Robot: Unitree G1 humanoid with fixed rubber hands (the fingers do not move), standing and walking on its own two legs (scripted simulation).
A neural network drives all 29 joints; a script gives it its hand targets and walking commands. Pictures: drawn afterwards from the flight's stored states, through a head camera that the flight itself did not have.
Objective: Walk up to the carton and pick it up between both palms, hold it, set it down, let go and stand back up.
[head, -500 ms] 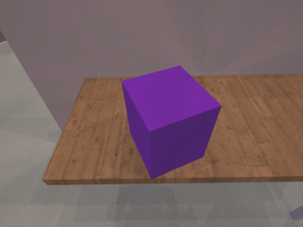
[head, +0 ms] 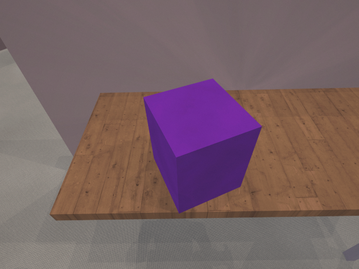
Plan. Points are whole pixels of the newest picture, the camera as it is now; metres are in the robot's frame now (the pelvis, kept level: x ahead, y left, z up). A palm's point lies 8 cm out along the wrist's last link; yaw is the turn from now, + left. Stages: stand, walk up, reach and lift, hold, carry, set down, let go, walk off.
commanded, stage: walk up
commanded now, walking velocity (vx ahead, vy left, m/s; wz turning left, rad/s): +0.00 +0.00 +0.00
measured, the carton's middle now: (196, 145) +0.44 +0.00 +0.03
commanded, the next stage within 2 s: none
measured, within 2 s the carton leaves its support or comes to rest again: neither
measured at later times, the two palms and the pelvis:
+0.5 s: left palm out of the picture +0.05 +0.20 -0.12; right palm out of the picture +0.06 -0.36 -0.13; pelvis -0.05 -0.07 -0.02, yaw +5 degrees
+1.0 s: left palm out of the picture -0.06 +0.18 -0.11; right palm out of the picture +0.07 -0.31 -0.11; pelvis -0.06 -0.08 +0.00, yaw +9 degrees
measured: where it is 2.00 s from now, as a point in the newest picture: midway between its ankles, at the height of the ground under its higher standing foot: outside the picture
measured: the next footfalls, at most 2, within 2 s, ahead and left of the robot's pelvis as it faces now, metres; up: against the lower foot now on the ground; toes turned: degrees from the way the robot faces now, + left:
left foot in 0.70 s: +0.00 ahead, +0.07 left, +0.00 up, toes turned +12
